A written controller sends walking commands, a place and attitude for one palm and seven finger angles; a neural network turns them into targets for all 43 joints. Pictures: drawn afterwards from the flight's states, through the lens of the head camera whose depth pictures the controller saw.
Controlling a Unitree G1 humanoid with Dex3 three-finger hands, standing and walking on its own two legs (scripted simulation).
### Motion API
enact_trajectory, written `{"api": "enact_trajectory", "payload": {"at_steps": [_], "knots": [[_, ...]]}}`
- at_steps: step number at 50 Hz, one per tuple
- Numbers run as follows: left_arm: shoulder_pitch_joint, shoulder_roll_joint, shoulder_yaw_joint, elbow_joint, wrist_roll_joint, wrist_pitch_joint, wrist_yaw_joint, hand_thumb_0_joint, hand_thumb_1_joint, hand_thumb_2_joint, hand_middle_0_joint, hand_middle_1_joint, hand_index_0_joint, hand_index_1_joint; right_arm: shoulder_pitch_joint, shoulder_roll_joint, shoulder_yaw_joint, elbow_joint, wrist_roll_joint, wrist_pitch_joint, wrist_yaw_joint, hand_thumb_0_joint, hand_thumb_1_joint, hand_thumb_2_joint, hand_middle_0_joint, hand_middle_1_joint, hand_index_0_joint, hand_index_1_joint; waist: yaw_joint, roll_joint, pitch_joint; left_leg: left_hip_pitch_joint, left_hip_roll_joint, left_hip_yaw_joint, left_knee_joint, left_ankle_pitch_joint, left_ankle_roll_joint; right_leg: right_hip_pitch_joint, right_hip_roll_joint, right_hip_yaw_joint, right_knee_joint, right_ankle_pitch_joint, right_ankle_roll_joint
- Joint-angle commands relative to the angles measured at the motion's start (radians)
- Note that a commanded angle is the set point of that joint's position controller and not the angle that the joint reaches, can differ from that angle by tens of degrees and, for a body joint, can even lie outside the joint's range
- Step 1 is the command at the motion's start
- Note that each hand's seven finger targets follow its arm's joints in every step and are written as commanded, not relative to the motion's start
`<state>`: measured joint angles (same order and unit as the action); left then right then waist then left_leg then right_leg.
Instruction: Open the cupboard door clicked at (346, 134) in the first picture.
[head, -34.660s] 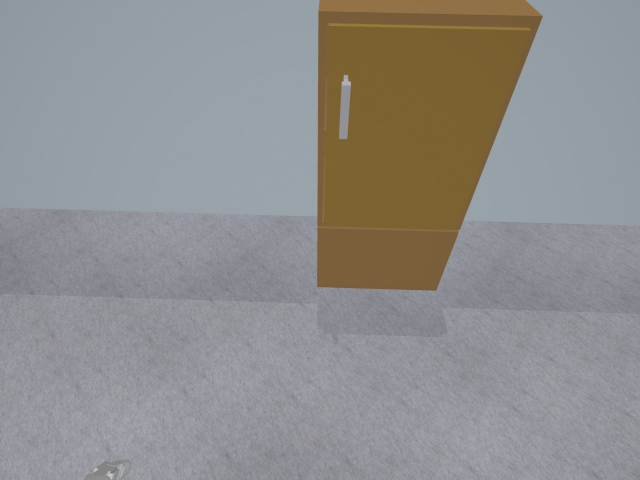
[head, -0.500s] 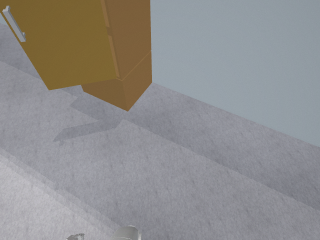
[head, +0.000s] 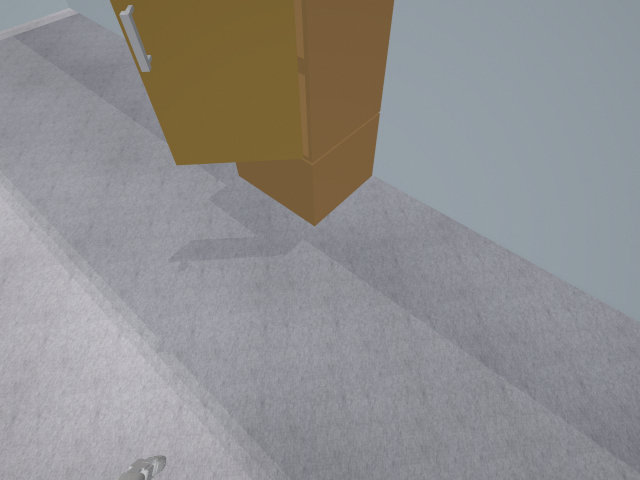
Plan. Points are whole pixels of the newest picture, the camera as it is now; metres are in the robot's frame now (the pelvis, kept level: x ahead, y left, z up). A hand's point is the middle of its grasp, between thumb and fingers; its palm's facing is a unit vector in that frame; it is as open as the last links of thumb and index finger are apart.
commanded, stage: turn to face it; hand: left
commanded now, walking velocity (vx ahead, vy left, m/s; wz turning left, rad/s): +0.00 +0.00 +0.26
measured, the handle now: (138, 39) +1.02 +0.50 +0.03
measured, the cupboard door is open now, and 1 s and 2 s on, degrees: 45 45 45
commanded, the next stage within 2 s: take the last steps up to it in 0.04 s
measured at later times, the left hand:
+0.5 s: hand out of the picture +0.01 +0.24 -0.17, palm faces +0.22 -0.96 -0.20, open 7.3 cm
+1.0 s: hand (171, 421) +0.21 +0.24 -0.15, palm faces +0.29 -0.93 -0.21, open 7.1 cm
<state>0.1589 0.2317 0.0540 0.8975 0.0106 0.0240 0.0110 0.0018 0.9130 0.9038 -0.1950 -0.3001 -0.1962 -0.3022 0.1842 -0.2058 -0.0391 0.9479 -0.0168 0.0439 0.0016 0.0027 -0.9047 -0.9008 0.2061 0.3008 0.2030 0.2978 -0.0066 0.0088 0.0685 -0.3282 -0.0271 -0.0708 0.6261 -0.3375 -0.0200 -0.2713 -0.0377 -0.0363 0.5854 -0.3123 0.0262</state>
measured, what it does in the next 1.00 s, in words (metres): walks ahead: left foot, then right foot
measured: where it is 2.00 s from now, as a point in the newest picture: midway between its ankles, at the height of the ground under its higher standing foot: (269, 371)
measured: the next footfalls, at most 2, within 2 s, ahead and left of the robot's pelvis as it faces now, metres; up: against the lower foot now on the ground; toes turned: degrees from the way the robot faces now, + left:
left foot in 0.36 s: +0.05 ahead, +0.12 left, +0.00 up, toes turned +13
right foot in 0.80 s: +0.26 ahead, -0.05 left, +0.00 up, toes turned +3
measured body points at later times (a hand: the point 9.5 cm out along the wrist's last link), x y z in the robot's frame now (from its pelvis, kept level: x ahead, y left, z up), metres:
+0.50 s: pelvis +0.04 +0.03 +0.01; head +0.05 +0.06 +0.46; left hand +0.00 +0.29 -0.16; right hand +0.15 -0.20 -0.13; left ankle +0.01 +0.11 -0.73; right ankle +0.02 -0.10 -0.66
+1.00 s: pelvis +0.19 +0.04 +0.02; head +0.21 +0.05 +0.47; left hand +0.20 +0.29 -0.13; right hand +0.23 -0.19 -0.14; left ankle +0.17 +0.18 -0.66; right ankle +0.22 -0.06 -0.73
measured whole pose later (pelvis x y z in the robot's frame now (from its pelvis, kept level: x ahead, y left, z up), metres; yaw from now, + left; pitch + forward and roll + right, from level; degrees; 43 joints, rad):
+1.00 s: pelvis +0.19 +0.04 +0.02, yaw +14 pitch -1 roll +0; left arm 0.23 0.16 0.07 0.99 0.01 -0.06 0.02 -0.02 0.96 0.90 -0.20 -0.30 -0.20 -0.30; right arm 0.31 -0.18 -0.05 1.08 -0.03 0.01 0.02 0.01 -0.91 -0.90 0.20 0.30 0.20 0.30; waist -0.02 0.00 0.05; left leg -0.48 0.08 0.04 0.99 -0.28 -0.02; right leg -0.19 -0.06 -0.18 0.42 -0.23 -0.02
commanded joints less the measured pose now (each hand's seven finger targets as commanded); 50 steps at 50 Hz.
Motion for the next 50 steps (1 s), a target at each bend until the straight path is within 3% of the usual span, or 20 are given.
{"api": "enact_trajectory", "payload": {"at_steps": [1,4,7,12,16,17,18,19,20,23,25,34,37,38,39,40,41,42,45,50], "knots": [[0.076,0.188,0.034,-0.041,0.012,-0.028,0.016,0.000,0.900,0.900,-0.200,-0.300,-0.200,-0.300,-0.048,-0.110,-0.048,-0.095,0.004,-0.002,0.002,0.000,-0.900,-0.900,0.200,0.300,0.200,0.300,0.032,-0.220,-0.040,-0.190,0.012,-0.002,0.469,-0.205,0.004,0.052,-0.362,0.299,-0.341,0.155,-0.196],[0.044,0.121,0.020,-0.045,0.006,-0.037,0.019,0.000,0.900,0.900,-0.200,-0.300,-0.200,-0.300,-0.035,-0.099,-0.045,-0.051,0.001,0.004,0.005,0.000,-0.900,-0.900,0.200,0.300,0.200,0.300,0.006,-0.231,-0.028,-0.227,0.039,0.039,0.521,-0.117,-0.024,0.132,-0.264,0.131,-0.263,0.482,-0.155],[0.118,0.128,0.023,-0.013,0.012,-0.045,0.022,0.000,0.900,0.900,-0.200,-0.300,-0.200,-0.300,-0.071,-0.061,-0.031,-0.045,0.009,-0.002,0.005,0.000,-0.900,-0.900,0.200,0.300,0.200,0.300,0.035,-0.162,-0.079,-0.176,0.029,0.092,0.328,-0.143,-0.035,0.244,-0.262,0.079,-0.208,0.688,-0.160],[0.191,0.173,0.046,0.041,0.018,-0.056,0.007,0.000,0.900,0.900,-0.200,-0.300,-0.200,-0.300,-0.106,-0.052,-0.019,-0.055,0.005,-0.026,0.020,0.000,-0.900,-0.900,0.200,0.300,0.200,0.300,0.075,-0.198,-0.084,-0.112,0.026,0.147,0.093,-0.127,-0.021,0.278,-0.317,0.126,-0.242,0.400,-0.163],[0.128,0.177,0.053,0.048,0.010,-0.052,-0.007,0.000,0.900,0.900,-0.200,-0.300,-0.200,-0.300,-0.015,-0.070,-0.018,-0.026,-0.001,-0.043,0.019,0.000,-0.900,-0.900,0.200,0.300,0.200,0.300,0.010,-0.157,-0.052,0.138,0.009,0.187,-0.153,0.022,0.005,0.075,-0.283,0.054,-0.189,0.119,-0.103],[0.097,0.152,0.050,0.038,0.006,-0.048,-0.013,0.000,0.900,0.900,-0.200,-0.300,-0.200,-0.300,0.061,-0.113,-0.028,-0.007,-0.002,-0.051,0.014,0.000,-0.900,-0.900,0.200,0.300,0.200,0.300,-0.035,-0.039,-0.067,0.294,0.050,0.109,-0.234,0.017,0.040,-0.066,-0.229,-0.001,-0.045,0.042,-0.059],[0.081,0.085,0.039,0.008,-0.001,-0.043,-0.024,0.000,0.900,0.900,-0.200,-0.300,-0.200,-0.300,0.164,-0.217,-0.055,0.011,-0.017,-0.054,0.003,0.000,-0.900,-0.900,0.200,0.300,0.200,0.300,-0.081,0.259,-0.098,0.431,0.280,-0.217,-0.305,-0.030,0.152,-0.286,-0.082,-0.137,0.225,-0.162,0.006],[-0.008,0.063,0.020,-0.036,0.006,-0.042,-0.022,0.000,0.900,0.900,-0.200,-0.300,-0.200,-0.300,0.259,-0.253,-0.060,0.033,-0.018,-0.049,-0.009,0.000,-0.900,-0.900,0.200,0.300,0.200,0.300,-0.118,0.315,-0.088,0.443,0.402,-0.372,-0.390,0.004,0.264,-0.419,-0.029,-0.105,0.459,-0.328,0.007],[-0.055,0.076,0.022,-0.044,0.010,-0.044,-0.022,0.000,0.900,0.900,-0.200,-0.300,-0.200,-0.300,0.250,-0.233,-0.052,0.035,-0.015,-0.048,-0.015,0.000,-0.900,-0.900,0.200,0.300,0.200,0.300,-0.109,0.213,-0.054,0.392,0.411,-0.350,-0.401,-0.016,0.297,-0.463,-0.067,-0.023,0.557,-0.297,-0.011],[-0.023,0.068,0.022,0.006,0.017,-0.036,-0.034,0.000,0.900,0.900,-0.200,-0.300,-0.200,-0.300,0.121,-0.151,-0.024,-0.001,-0.012,-0.072,-0.022,0.000,-0.900,-0.900,0.200,0.300,0.200,0.300,-0.026,0.113,0.034,0.187,0.307,-0.234,-0.448,-0.051,0.229,-0.393,-0.103,0.016,0.596,-0.099,-0.013],[0.022,0.052,0.017,0.023,0.016,-0.031,-0.039,0.000,0.900,0.900,-0.200,-0.300,-0.200,-0.300,0.120,-0.141,-0.017,0.007,-0.008,-0.087,-0.023,0.000,-0.900,-0.900,0.200,0.300,0.200,0.300,0.000,0.083,0.026,0.195,0.267,-0.155,-0.455,0.069,0.220,-0.368,-0.097,-0.001,0.539,-0.031,-0.005],[-0.089,0.021,-0.001,-0.008,0.014,-0.044,-0.038,0.000,0.900,0.900,-0.200,-0.300,-0.200,-0.300,0.235,-0.116,-0.012,0.089,-0.010,-0.097,-0.017,0.000,-0.900,-0.900,0.200,0.300,0.200,0.300,-0.021,0.076,0.035,0.216,0.241,-0.047,-0.420,0.256,0.228,-0.203,-0.047,-0.076,0.142,0.026,-0.001],[-0.008,0.036,0.011,0.016,0.014,-0.054,-0.035,0.000,0.900,0.900,-0.200,-0.300,-0.200,-0.300,0.232,-0.106,-0.007,0.106,-0.009,-0.094,-0.017,0.000,-0.900,-0.900,0.200,0.300,0.200,0.300,0.025,0.040,0.023,0.143,0.202,-0.005,-0.300,0.269,0.184,0.003,-0.011,-0.093,-0.008,0.087,-0.015],[0.099,0.064,0.023,0.048,0.016,-0.063,-0.032,0.000,0.900,0.900,-0.200,-0.300,-0.200,-0.300,0.222,-0.092,-0.004,0.108,-0.003,-0.096,-0.017,0.000,-0.900,-0.900,0.200,0.300,0.200,0.300,0.075,-0.012,-0.016,0.067,0.152,0.032,-0.159,0.260,0.152,0.183,-0.023,-0.058,-0.081,0.107,-0.030],[0.246,0.138,0.045,0.088,0.021,-0.077,-0.025,0.000,0.900,0.900,-0.200,-0.300,-0.200,-0.300,0.223,-0.067,-0.004,0.094,0.009,-0.101,-0.011,0.000,-0.900,-0.900,0.200,0.300,0.200,0.300,0.130,-0.159,-0.101,-0.107,0.066,0.110,0.081,0.140,0.099,0.430,-0.195,0.163,-0.156,0.036,-0.093],[0.355,0.234,0.068,0.118,0.016,-0.077,-0.017,0.000,0.900,0.900,-0.200,-0.300,-0.200,-0.300,0.234,-0.042,-0.005,0.061,0.011,-0.101,-0.008,0.000,-0.900,-0.900,0.200,0.300,0.200,0.300,0.145,-0.358,-0.169,-0.294,-0.030,0.151,0.374,-0.253,0.054,0.550,-0.464,0.526,-0.321,0.004,-0.205],[0.334,0.213,0.064,0.108,0.002,-0.072,-0.009,0.000,0.900,0.900,-0.200,-0.300,-0.200,-0.300,0.177,-0.094,-0.015,0.051,-0.001,-0.093,-0.005,0.000,-0.900,-0.900,0.200,0.300,0.200,0.300,0.139,-0.221,-0.103,-0.337,0.043,0.055,0.530,-0.235,0.053,0.438,-0.491,0.548,-0.385,-0.077,-0.244],[0.247,0.149,0.053,0.089,0.004,-0.072,0.003,0.000,0.900,0.900,-0.200,-0.300,-0.200,-0.300,0.135,-0.089,-0.023,0.052,0.001,-0.087,-0.004,0.000,-0.900,-0.900,0.200,0.300,0.200,0.300,0.102,-0.144,-0.017,-0.336,0.089,0.022,0.565,-0.137,0.049,0.294,-0.452,0.475,-0.407,-0.163,-0.223],[0.130,0.045,0.022,0.065,0.007,-0.085,0.003,0.000,0.900,0.900,-0.200,-0.300,-0.200,-0.300,0.135,-0.017,-0.016,0.072,-0.011,-0.057,0.011,0.000,-0.900,-0.900,0.200,0.300,0.200,0.300,0.027,-0.154,0.052,-0.238,0.147,0.045,0.501,0.027,0.015,0.028,-0.351,0.198,-0.454,-0.071,-0.160],[0.168,0.054,0.034,0.101,0.011,-0.109,-0.006,0.000,0.900,0.900,-0.200,-0.300,-0.200,-0.300,0.114,0.031,-0.015,0.063,-0.012,-0.052,0.032,0.000,-0.900,-0.900,0.200,0.300,0.200,0.300,0.020,-0.089,-0.010,-0.173,0.133,0.139,0.217,0.144,-0.023,0.073,-0.280,0.025,-0.443,0.114,-0.148]]}}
